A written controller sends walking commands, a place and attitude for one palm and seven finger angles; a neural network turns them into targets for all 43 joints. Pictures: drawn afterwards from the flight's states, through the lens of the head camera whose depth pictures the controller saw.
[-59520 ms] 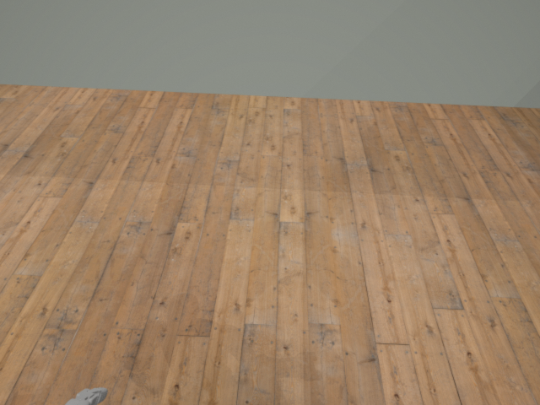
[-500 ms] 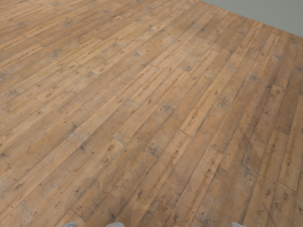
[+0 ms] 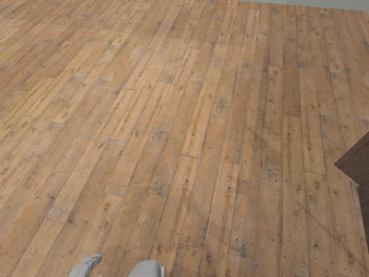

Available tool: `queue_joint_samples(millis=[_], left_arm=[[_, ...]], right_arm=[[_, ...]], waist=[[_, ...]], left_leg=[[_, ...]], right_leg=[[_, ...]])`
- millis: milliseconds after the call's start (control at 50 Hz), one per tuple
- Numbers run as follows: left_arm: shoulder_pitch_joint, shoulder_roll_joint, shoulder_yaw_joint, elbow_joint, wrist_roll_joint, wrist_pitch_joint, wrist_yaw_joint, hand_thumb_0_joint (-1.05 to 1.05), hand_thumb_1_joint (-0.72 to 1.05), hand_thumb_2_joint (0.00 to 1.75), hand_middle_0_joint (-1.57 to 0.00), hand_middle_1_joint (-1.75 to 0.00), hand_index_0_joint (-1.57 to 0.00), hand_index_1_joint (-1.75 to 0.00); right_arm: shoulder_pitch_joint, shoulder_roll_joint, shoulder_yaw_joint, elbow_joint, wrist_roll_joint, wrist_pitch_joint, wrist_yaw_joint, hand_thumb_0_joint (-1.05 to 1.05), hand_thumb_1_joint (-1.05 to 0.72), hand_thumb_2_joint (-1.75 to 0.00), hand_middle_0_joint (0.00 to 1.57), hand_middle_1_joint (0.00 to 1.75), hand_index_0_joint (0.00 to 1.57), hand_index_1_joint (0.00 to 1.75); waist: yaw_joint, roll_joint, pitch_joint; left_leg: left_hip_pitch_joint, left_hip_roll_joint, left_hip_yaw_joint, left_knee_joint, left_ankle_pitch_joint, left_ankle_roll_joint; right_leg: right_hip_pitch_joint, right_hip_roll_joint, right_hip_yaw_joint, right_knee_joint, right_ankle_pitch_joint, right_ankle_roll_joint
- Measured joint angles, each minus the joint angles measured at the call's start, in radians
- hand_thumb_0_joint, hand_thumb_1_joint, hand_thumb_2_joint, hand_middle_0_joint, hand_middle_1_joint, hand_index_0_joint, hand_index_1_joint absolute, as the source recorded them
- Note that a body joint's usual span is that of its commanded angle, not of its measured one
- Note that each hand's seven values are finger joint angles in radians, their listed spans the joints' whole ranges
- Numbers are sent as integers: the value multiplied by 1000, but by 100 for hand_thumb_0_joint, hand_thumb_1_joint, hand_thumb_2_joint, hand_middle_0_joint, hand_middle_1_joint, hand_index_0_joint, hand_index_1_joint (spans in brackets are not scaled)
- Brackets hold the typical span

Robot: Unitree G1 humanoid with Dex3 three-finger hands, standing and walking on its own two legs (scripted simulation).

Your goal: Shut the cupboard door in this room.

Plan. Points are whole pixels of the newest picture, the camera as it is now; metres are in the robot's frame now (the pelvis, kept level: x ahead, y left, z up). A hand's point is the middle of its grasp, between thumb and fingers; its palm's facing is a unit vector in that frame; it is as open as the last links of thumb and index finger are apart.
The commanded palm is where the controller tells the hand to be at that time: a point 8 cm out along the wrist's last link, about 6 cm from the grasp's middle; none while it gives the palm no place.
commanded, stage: turn to face it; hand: left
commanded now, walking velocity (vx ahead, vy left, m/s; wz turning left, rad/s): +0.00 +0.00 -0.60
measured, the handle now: out of the picture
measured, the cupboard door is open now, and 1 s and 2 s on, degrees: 50 50 50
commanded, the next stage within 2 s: take the last steps up to it in 1.44 s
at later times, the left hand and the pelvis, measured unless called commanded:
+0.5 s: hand (111, 253) +0.19 +0.21 -0.16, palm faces -0.27 -0.94 -0.21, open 7.4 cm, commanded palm none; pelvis +0.03 +0.03 +0.01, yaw -18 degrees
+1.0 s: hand (145, 229) +0.25 +0.13 -0.18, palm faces -0.53 -0.82 -0.20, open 7.4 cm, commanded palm none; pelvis +0.07 +0.01 -0.01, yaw -34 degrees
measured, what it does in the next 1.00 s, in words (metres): steps on the spot, turning right: left foot, then right foot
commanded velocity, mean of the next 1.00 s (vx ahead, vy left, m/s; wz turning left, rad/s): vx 0.00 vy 0.00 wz -0.60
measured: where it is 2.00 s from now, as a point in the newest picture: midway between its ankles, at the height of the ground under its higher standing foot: outside the picture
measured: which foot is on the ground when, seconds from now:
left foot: up 0.00-0.22, down 0.24-0.62, up 0.64-0.96, down 0.98-1.00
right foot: down 0.00-0.24, up 0.26-0.60, down 0.62-0.98, up 1.00-1.00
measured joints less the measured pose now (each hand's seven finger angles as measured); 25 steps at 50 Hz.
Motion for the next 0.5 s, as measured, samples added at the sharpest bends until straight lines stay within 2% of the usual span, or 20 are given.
queue_joint_samples(millis=[100,200,240,260,300,360,420,500], left_arm=[[28,-5,-4,15,5,7,0,1,90,89,-20,-30,-20,-30],[50,2,3,26,7,14,-5,1,90,89,-20,-30,-20,-30],[61,7,9,29,1,22,-4,1,90,89,-20,-30,-20,-30],[59,15,14,31,-3,28,-5,1,90,89,-20,-30,-20,-30],[56,29,21,36,-2,37,-8,1,90,89,-20,-30,-20,-30],[49,43,32,40,1,43,-21,1,90,89,-20,-30,-20,-30],[37,49,38,30,0,48,-30,1,90,90,-20,-29,-20,-30],[14,50,39,16,1,52,-36,1,91,90,-19,-29,-20,-29]], right_arm=[[-28,20,6,-34,1,-10,7,1,-90,-90,20,29,20,30],[-53,42,16,-60,7,-25,6,1,-90,-90,20,29,20,30],[-49,46,24,-71,7,-43,4,1,-90,-90,20,29,20,30],[-50,53,28,-71,2,-52,2,1,-90,-90,20,30,20,30],[-49,65,41,-74,-7,-58,1,1,-90,-90,20,30,20,30],[-32,76,49,-80,-16,-61,-4,1,-90,-90,20,30,21,30],[-14,78,49,-74,-17,-60,-5,1,-90,-90,20,30,21,30],[10,69,40,-55,-18,-56,-1,1,-90,-90,20,30,21,30]], waist=[[10,-36,-11],[28,-70,-19],[32,-76,-32],[34,-89,-32],[45,-104,-25],[42,-98,-18],[41,-83,-10],[30,-61,-5]], left_leg=[[-22,-23,-23,-104,56,-10],[51,-53,-30,-337,91,-2],[116,-53,-27,-503,188,15],[118,-54,-14,-506,197,40],[127,-41,22,-486,169,78],[168,-13,54,-524,166,90],[209,13,86,-570,182,85],[234,43,131,-583,176,72]], right_leg=[[13,10,52,-52,28,1],[-3,23,107,-31,16,20],[-26,37,127,12,-8,34],[-49,37,134,67,-54,33],[-115,38,111,264,-180,39],[-185,20,49,496,-197,60],[-197,-13,9,521,-171,74],[-168,-42,-16,401,-144,76]])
